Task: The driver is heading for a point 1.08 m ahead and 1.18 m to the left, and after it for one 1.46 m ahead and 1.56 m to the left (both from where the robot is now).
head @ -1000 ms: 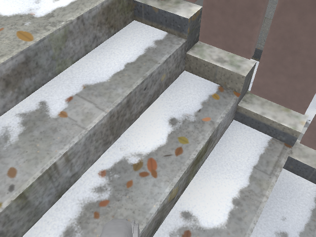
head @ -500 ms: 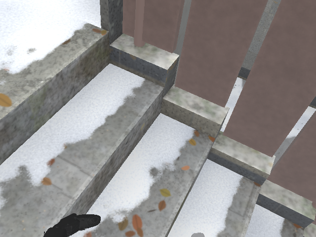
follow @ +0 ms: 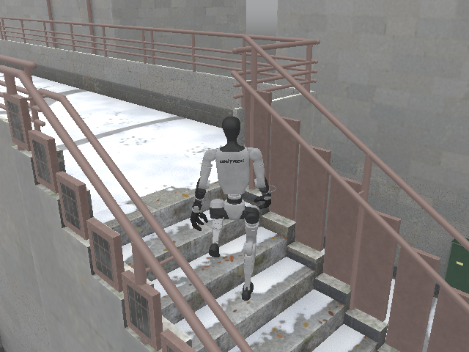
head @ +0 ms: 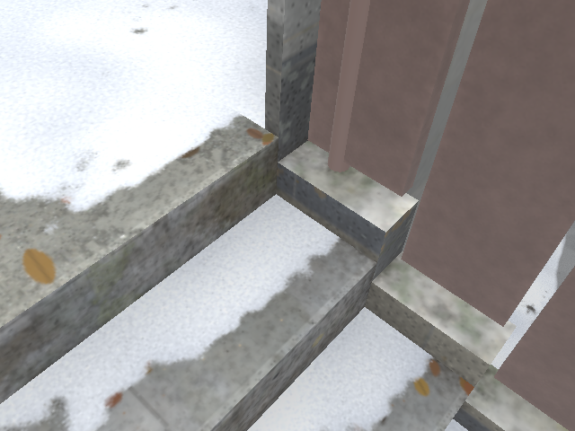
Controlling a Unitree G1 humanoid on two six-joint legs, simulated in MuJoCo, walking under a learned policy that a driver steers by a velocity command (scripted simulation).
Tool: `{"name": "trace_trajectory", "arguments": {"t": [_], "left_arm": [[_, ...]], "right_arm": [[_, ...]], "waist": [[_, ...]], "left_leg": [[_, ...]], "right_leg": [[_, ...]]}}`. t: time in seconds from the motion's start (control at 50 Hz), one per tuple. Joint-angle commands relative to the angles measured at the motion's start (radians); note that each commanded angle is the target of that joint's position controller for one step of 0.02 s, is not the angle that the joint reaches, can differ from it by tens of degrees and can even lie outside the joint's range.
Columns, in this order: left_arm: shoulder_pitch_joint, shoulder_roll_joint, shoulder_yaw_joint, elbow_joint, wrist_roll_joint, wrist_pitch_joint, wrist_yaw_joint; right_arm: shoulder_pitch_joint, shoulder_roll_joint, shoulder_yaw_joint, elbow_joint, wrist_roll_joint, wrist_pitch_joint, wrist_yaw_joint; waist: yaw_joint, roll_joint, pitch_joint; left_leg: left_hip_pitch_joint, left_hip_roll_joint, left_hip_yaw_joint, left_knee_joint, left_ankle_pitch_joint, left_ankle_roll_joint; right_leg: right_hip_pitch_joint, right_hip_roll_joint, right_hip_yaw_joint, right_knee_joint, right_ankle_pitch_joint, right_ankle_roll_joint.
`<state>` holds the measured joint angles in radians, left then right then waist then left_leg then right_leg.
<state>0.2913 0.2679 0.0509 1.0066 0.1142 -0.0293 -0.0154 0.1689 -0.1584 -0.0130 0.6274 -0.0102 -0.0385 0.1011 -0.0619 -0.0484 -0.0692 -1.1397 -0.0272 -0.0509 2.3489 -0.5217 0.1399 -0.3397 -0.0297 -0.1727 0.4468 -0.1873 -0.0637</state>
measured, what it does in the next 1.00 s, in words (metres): climbs, turning left: left foot 0.17 m higher, then right foot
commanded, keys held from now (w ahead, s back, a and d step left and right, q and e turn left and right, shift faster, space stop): q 1.00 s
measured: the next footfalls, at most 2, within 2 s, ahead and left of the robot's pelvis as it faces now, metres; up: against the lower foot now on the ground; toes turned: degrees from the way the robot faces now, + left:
left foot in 0.28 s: +0.12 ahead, +0.14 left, +0.17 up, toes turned +9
right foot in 0.74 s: +0.32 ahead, -0.08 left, +0.17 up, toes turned +26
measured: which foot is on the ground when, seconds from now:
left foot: up 0.00-0.26, down 0.28-0.74, up 0.76-1.00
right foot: down 0.00-0.34, up 0.36-0.72, down 0.74-1.00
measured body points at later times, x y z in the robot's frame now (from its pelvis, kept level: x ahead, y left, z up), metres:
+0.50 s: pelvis +0.12 +0.03 +0.07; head +0.14 +0.03 +0.52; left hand +0.28 +0.34 +0.01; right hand +0.25 -0.20 -0.06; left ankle +0.08 +0.14 -0.57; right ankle +0.08 -0.14 -0.48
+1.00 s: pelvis +0.20 -0.04 +0.16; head +0.22 -0.04 +0.61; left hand +0.20 +0.23 +0.06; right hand +0.49 -0.16 +0.05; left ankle +0.11 +0.07 -0.38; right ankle +0.29 -0.10 -0.57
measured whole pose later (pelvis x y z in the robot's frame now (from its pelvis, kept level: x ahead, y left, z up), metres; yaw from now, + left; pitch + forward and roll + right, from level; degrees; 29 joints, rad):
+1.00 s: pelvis +0.20 -0.04 +0.16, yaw +35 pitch +6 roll -1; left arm 0.18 0.17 -0.02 0.72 0.03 -0.08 0.02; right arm 0.14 -0.29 -0.04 0.74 -0.01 -0.04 0.02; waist 0.02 0.05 -0.09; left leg -0.93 -0.04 -0.14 1.72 -0.22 -0.09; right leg -0.45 -0.01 -0.16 0.55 -0.21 -0.07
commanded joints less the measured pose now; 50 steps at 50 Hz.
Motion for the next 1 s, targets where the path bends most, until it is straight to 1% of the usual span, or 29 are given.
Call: {"name": "trace_trajectory", "arguments": {"t": [0.02,0.08,0.12,0.18,0.22,0.24,0.3,0.32,0.34,0.36,0.38,0.42,0.46,0.48,0.52,0.6,0.62,0.64,0.66,0.68,0.7,0.74,0.76,0.78,0.8,0.82,0.86,0.92,1.0], "left_arm": [[-0.296,0.096,-0.001,-0.175,0.031,-0.045,-0.006],[-0.032,0.159,0.022,-0.145,-0.030,-0.032,-0.008],[0.064,0.207,0.044,-0.144,-0.028,-0.037,-0.003],[-0.081,0.238,0.051,-0.246,-0.035,-0.059,-0.010],[-0.028,0.249,0.066,-0.259,-0.038,-0.071,-0.008],[-0.004,0.239,0.073,-0.250,-0.045,-0.064,-0.009],[0.059,0.251,0.093,-0.256,-0.046,-0.044,-0.024],[0.060,0.209,0.085,-0.297,-0.048,-0.051,-0.013],[-0.058,0.208,0.076,-0.342,-0.053,-0.057,-0.008],[-0.228,0.161,0.054,-0.424,-0.045,-0.052,-0.013],[-0.354,0.147,0.043,-0.483,-0.065,-0.044,-0.017],[-0.345,0.056,-0.002,-0.470,-0.080,-0.046,-0.031],[-0.338,0.065,-0.019,-0.494,-0.063,-0.064,-0.001],[-0.359,0.067,-0.029,-0.506,-0.051,-0.065,0.030],[-0.365,0.055,-0.048,-0.508,-0.066,-0.054,0.047],[-0.350,0.087,-0.038,-0.477,-0.070,-0.024,0.040],[-0.340,0.054,-0.047,-0.505,-0.061,-0.023,0.023],[-0.454,0.045,-0.054,-0.569,-0.086,-0.022,0.016],[-0.437,0.025,-0.048,-0.548,-0.095,-0.023,0.004],[-0.337,-0.029,-0.049,-0.503,-0.100,-0.031,-0.011],[-0.222,-0.014,-0.042,-0.484,-0.115,-0.033,-0.027],[-0.092,0.022,-0.007,-0.410,-0.088,-0.056,-0.012],[-0.009,0.178,0.033,-0.394,-0.053,-0.076,0.012],[-0.047,0.257,0.039,-0.410,-0.070,-0.076,0.010],[-0.132,0.177,0.016,-0.397,-0.086,-0.087,0.005],[-0.273,0.061,-0.031,-0.424,-0.099,-0.089,0.001],[-0.385,-0.084,-0.088,-0.443,-0.089,-0.071,0.022],[-0.327,-0.047,-0.065,-0.421,-0.086,-0.072,0.060],[-0.279,-0.018,-0.056,-0.404,-0.099,-0.084,0.020]], "right_arm": [[0.026,-0.043,0.021,-0.060,0.033,0.005,0.010],[-0.047,-0.032,0.044,-0.048,0.016,0.024,0.006],[-0.018,-0.004,0.065,-0.042,0.008,0.035,0.003],[-0.049,-0.059,0.050,-0.051,0.006,0.051,-0.009],[-0.050,-0.066,0.058,-0.071,0.008,0.054,-0.017],[-0.030,-0.058,0.066,-0.062,-0.003,0.046,-0.019],[0.009,-0.107,0.073,-0.066,0.028,0.029,-0.052],[0.031,-0.152,0.065,-0.077,0.040,0.015,-0.063],[0.107,-0.211,0.043,-0.089,0.021,0.008,-0.078],[0.185,-0.308,0.008,-0.073,-0.005,0.004,-0.099],[0.278,-0.348,-0.010,-0.067,-0.036,-0.012,-0.072],[0.344,-0.306,-0.026,0.015,0.000,-0.036,-0.037],[0.219,-0.212,-0.015,0.068,0.039,-0.068,-0.042],[0.184,-0.185,-0.010,0.074,0.040,-0.059,-0.049],[0.090,-0.159,-0.003,0.063,0.016,-0.050,-0.071],[0.100,-0.186,-0.006,0.070,-0.021,-0.058,-0.090],[0.045,-0.221,-0.017,0.034,0.004,-0.058,-0.091],[0.088,-0.255,-0.036,0.042,0.020,-0.058,-0.103],[0.091,-0.270,-0.051,0.033,0.019,-0.054,-0.104],[-0.029,-0.263,-0.047,0.008,0.002,-0.065,-0.089],[-0.167,-0.281,-0.047,-0.023,-0.005,-0.065,-0.082],[-0.022,-0.153,-0.037,0.023,-0.017,-0.057,-0.064],[0.131,-0.055,-0.026,0.018,-0.014,-0.054,-0.056],[0.224,-0.094,-0.044,0.028,-0.039,-0.045,-0.064],[0.206,-0.160,-0.054,0.067,-0.038,-0.029,-0.077],[0.161,-0.201,-0.054,0.084,-0.031,-0.009,-0.095],[0.041,-0.173,-0.039,0.048,-0.018,0.010,-0.110],[-0.035,-0.138,-0.020,0.040,0.004,0.006,-0.091],[0.019,-0.182,-0.036,0.105,-0.001,-0.019,-0.064]], "waist": [[-0.119,0.054,0.012],[-0.024,-0.002,-0.008],[0.005,0.004,-0.046],[-0.018,-0.032,-0.090],[0.025,-0.081,-0.099],[0.045,-0.096,-0.100],[0.079,-0.147,-0.172],[0.082,-0.020,-0.226],[0.013,0.037,-0.231],[-0.055,0.217,-0.229],[-0.144,0.311,-0.248],[-0.127,0.302,-0.124],[-0.021,0.188,-0.071],[0.007,0.094,-0.100],[0.019,0.112,-0.138],[0.010,0.134,-0.123],[0.069,0.078,-0.102],[0.034,0.034,-0.088],[0.018,0.125,-0.072],[0.085,0.217,-0.021],[0.165,0.198,-0.003],[0.159,0.032,-0.025],[0.083,-0.141,-0.097],[0.024,-0.221,-0.224],[0.006,-0.093,-0.139],[-0.014,-0.057,-0.101],[-0.037,0.002,-0.122],[0.011,0.014,-0.118],[0.033,0.006,-0.080]], "left_leg": [[0.240,0.049,0.077,-0.276,0.136,-0.063],[-0.030,0.097,0.031,-0.435,0.094,-0.106],[-0.141,0.093,0.025,-0.447,0.072,-0.131],[0.157,0.051,0.120,-0.656,-0.060,-0.169],[0.156,0.007,0.119,-0.796,-0.236,-0.182],[0.112,-0.007,0.109,-0.870,-0.249,-0.166],[0.172,-0.056,0.003,-1.019,0.068,-0.067],[0.377,-0.004,-0.165,-1.050,0.325,0.037],[0.524,0.021,-0.327,-1.238,0.325,0.127],[0.687,0.100,-0.549,-1.490,0.465,0.241],[0.744,0.190,-0.804,-1.649,0.560,0.299],[0.814,0.189,-0.769,-1.602,0.594,0.266],[0.775,0.124,-0.564,-1.497,0.701,0.204],[0.744,0.106,-0.532,-1.481,0.703,0.179],[0.713,0.110,-0.521,-1.505,0.692,0.153],[0.626,0.081,-0.543,-1.550,0.513,0.109],[0.562,0.053,-0.462,-1.616,0.523,0.104],[0.490,0.034,-0.474,-1.698,0.419,0.048],[0.467,0.035,-0.502,-1.760,0.227,0.040],[0.359,0.091,-0.499,-1.818,0.122,0.020],[0.267,0.084,-0.464,-1.758,0.077,0.002],[0.328,-0.083,-0.322,-1.492,-0.004,-0.027],[0.227,-0.208,-0.250,-1.137,-0.035,-0.120],[0.055,-0.204,-0.263,-0.788,-0.093,-0.211],[-0.032,-0.157,-0.284,-0.488,0.058,-0.242],[-0.030,-0.087,-0.262,-0.411,0.212,-0.250],[0.050,-0.023,-0.158,-0.466,0.321,-0.235],[0.126,0.011,-0.109,-0.565,0.285,-0.224],[0.221,0.018,-0.083,-0.691,0.332,-0.229]], "right_leg": [[-0.376,-0.169,0.015,-0.352,0.053,-0.160],[0.108,-0.339,0.098,-0.324,0.470,-0.212],[0.385,-0.366,0.053,-0.223,0.876,-0.230],[0.262,-0.306,-0.078,-0.197,1.037,-0.215],[0.389,-0.367,-0.058,-0.124,1.132,-0.255],[0.499,-0.396,-0.031,-0.100,1.148,-0.265],[0.596,-0.391,-0.016,-0.002,1.223,-0.262],[0.394,-0.305,-0.055,0.097,1.118,-0.169],[0.173,-0.200,-0.074,0.204,0.869,-0.093],[-0.110,-0.049,-0.049,0.400,0.178,-0.005],[-0.313,0.046,0.171,0.884,-0.240,0.054],[-0.650,0.120,0.433,1.311,-0.205,0.008],[-0.723,0.082,0.349,1.326,-0.260,0.004],[-0.701,0.061,0.320,1.277,-0.305,0.021],[-0.715,0.062,0.317,1.288,-0.312,0.051],[-0.705,0.035,0.309,1.204,-0.125,0.119],[-0.585,0.030,0.178,0.981,-0.235,0.142],[-0.422,0.031,0.169,0.720,-0.494,0.155],[-0.324,0.061,0.108,0.611,-0.427,0.159],[-0.096,0.013,0.129,0.655,-0.148,0.143],[0.072,0.006,0.157,0.547,0.063,0.138],[0.290,0.022,0.193,0.198,0.024,0.074],[0.399,-0.198,0.531,0.180,0.571,-0.212],[0.437,-0.403,1.072,-0.059,0.451,-0.399],[0.316,-0.395,1.073,-0.092,0.068,-0.359],[0.156,-0.339,0.886,-0.108,-0.327,-0.263],[0.007,-0.229,0.600,-0.131,-0.400,-0.185],[0.011,-0.169,0.382,-0.133,-0.163,-0.157],[0.010,-0.172,0.241,-0.151,-0.130,-0.165]]}}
